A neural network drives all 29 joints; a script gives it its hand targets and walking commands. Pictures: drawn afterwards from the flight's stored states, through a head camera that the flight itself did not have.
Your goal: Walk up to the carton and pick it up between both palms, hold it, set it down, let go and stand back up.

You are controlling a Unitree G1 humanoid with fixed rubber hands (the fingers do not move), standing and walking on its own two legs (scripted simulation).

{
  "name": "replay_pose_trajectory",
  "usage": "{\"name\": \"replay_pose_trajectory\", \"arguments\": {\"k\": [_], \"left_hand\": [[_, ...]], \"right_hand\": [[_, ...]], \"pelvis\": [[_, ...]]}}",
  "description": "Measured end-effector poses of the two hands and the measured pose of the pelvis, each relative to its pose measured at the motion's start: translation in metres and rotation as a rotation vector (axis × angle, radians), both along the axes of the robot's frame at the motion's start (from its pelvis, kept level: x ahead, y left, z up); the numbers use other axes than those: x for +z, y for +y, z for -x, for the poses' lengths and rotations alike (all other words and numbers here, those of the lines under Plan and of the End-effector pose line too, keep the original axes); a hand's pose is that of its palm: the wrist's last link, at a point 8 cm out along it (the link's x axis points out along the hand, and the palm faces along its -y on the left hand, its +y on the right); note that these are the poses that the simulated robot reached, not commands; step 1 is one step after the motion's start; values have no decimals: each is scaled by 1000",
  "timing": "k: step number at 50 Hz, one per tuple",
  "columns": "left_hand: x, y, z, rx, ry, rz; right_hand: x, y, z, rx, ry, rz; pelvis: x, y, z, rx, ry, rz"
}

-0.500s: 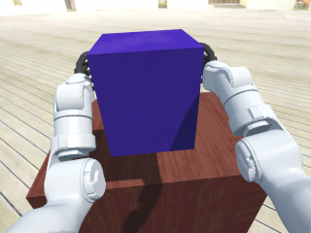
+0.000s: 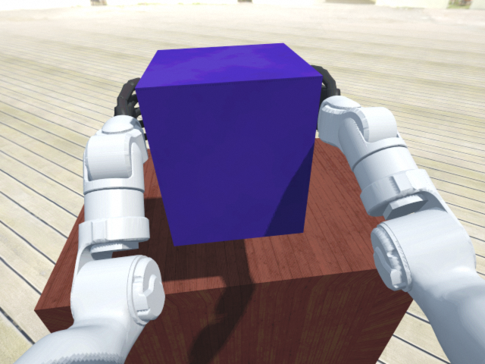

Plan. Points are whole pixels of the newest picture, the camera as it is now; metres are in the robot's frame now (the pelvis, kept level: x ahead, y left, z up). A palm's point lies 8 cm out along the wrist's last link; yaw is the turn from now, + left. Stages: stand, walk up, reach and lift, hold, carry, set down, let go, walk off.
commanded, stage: hold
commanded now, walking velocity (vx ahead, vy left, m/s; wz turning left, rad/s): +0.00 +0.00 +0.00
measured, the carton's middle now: (230, 141) +0.38 +0.01 +0.25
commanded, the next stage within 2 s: none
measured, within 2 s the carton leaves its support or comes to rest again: neither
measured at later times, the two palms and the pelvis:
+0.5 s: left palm (124, 121) +0.37 +0.16 +0.30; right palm (327, 106) +0.37 -0.14 +0.31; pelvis -0.01 -0.01 +0.00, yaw +1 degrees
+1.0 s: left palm (129, 114) +0.35 +0.15 +0.32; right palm (338, 105) +0.35 -0.15 +0.32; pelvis -0.01 -0.01 +0.00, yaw +0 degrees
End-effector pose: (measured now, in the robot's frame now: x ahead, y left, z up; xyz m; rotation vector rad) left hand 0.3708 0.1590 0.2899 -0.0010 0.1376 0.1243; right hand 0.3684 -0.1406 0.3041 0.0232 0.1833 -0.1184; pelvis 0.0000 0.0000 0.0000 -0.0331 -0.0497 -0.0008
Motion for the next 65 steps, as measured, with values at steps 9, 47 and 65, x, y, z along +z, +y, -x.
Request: {"name": "replay_pose_trajectory", "arguments": {"k": [9,47,65], "left_hand": [[8,-1,4,8,-1,3],[24,-10,19,13,-22,-13],[16,1,4,19,-20,4]], "right_hand": [[5,-1,2,5,-1,-2],[12,-10,16,9,-19,-35],[10,0,-2,24,-16,3]], "pelvis": [[0,-3,2,2,-5,-3],[0,-6,8,6,-11,-8],[1,-9,0,18,3,-6]]}}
